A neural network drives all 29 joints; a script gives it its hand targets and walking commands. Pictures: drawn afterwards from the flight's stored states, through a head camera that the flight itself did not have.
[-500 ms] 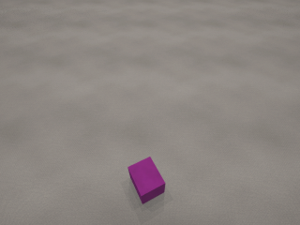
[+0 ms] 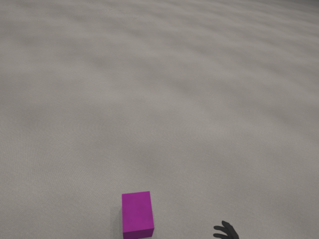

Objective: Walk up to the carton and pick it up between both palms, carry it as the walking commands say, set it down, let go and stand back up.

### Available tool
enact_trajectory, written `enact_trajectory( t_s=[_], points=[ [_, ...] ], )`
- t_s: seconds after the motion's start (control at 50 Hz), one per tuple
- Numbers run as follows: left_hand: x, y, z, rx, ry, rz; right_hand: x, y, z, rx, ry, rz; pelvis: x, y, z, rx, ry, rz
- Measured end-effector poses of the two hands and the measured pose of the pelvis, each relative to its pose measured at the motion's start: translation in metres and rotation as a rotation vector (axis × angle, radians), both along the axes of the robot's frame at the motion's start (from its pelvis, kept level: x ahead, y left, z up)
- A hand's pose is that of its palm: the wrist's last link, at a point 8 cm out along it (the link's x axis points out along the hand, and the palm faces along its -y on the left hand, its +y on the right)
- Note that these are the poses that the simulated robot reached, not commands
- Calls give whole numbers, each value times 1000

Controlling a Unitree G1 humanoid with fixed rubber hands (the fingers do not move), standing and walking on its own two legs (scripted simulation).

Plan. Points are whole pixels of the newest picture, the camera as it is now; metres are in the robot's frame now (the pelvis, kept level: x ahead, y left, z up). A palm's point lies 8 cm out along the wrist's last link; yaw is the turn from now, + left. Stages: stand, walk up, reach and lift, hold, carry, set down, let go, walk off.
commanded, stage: walk up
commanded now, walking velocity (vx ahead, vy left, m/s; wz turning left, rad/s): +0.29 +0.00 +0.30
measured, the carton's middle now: (136, 215) +0.43 +0.06 -0.68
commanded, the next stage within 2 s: none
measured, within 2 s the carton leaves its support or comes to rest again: neither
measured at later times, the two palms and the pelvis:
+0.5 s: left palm out of the picture +0.07 +0.22 -0.17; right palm out of the picture +0.09 -0.29 -0.14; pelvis +0.05 -0.03 -0.02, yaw +4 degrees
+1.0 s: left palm out of the picture +0.06 +0.24 -0.14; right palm (229, 229) +0.22 -0.22 -0.13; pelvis +0.08 +0.02 +0.00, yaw +7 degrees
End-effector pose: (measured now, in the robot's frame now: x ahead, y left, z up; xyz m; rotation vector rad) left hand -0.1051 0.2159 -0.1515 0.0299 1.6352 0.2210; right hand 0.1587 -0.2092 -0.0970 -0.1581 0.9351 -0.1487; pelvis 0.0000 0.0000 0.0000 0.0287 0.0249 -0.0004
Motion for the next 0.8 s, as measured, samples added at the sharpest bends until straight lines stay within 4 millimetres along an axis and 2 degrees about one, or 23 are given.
enact_trajectory(
  t_s=[0.04,0.1,0.12,0.16,0.22,0.3,0.38,0.42,0.48,0.54,0.6,0.68,0.76,0.8],
  points=[
    [30,-6,2,15,-67,-9,-7,-10,-12,9,27,-4,10,-7,0,-6,-27,49],
    [91,-12,9,76,-274,30,-21,-22,-40,21,182,78,30,-21,-3,-26,-52,79],
    [108,-13,9,107,-336,27,-21,-32,-50,1,211,76,36,-28,-8,-27,-60,77],
    [132,-20,4,142,-394,19,-19,-52,-65,-8,249,75,44,-39,-19,-43,-73,72],
    [155,-37,3,126,-402,4,-18,-75,-73,-16,285,65,49,-43,-23,-74,-74,95],
    [169,-42,1,109,-379,4,-23,-92,-68,-53,343,64,50,-39,-21,-57,-53,114],
    [171,-22,-11,110,-322,-1,-33,-93,-56,-94,361,66,49,-33,-24,-45,-35,117],
    [171,-9,-19,113,-277,-26,-44,-90,-51,-102,365,39,48,-32,-25,-22,-37,99],
    [176,3,-19,117,-223,-69,-65,-82,-45,-91,399,-14,51,-33,-20,5,-32,74],
    [188,6,-9,120,-216,-90,-85,-69,-43,-68,460,-40,57,-32,-12,11,-16,78],
    [206,4,6,134,-247,-96,-95,-55,-49,-24,524,-24,62,-30,-6,8,5,88],
    [225,-1,19,174,-309,-112,-88,-37,-69,58,553,0,67,-28,-7,15,15,64],
    [222,-5,30,173,-307,-124,-57,-22,-72,100,495,19,70,-22,0,-8,-9,76],
    [215,-5,33,171,-297,-98,-39,-23,-69,86,474,40,72,-18,4,-3,-11,84]
  ],
)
